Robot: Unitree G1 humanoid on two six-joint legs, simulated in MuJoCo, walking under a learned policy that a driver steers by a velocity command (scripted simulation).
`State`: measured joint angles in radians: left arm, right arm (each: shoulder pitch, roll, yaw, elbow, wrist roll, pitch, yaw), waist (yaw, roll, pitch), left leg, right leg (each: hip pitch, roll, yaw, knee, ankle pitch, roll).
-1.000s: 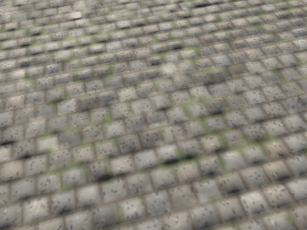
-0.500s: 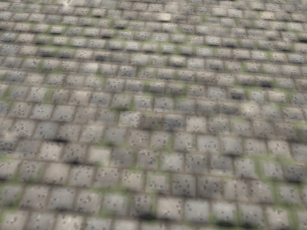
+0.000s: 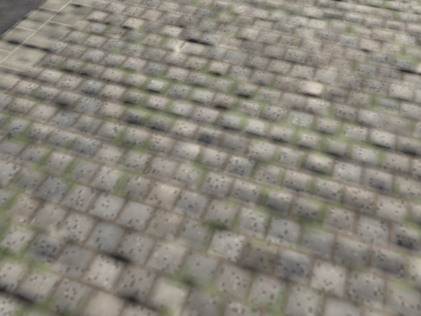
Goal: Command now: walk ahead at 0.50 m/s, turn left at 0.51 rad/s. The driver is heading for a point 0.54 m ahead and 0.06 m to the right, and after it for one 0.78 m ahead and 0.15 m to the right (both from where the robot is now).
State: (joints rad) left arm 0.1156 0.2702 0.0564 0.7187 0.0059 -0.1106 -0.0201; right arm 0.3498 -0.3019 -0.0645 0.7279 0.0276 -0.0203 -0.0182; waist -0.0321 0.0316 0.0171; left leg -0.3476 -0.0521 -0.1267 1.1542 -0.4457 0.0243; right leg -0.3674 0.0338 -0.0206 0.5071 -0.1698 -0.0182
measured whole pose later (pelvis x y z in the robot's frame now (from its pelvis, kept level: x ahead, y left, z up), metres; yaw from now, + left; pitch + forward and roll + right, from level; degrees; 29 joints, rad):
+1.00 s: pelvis +0.54 +0.03 -0.01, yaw -12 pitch +2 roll +1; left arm 0.13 0.29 0.07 0.70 -0.02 -0.05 -0.05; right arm 0.29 -0.29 -0.06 0.82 0.02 -0.07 -0.01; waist -0.02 -0.01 0.06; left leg -0.22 0.04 0.04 1.13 -0.48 -0.01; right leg -0.47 0.06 -0.04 0.63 -0.19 -0.11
